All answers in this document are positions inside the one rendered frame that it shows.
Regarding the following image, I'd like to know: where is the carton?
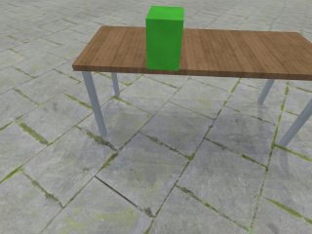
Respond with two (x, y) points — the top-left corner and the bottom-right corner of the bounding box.
(145, 6), (184, 71)

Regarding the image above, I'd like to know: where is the table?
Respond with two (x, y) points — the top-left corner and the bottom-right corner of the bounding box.
(72, 25), (312, 147)

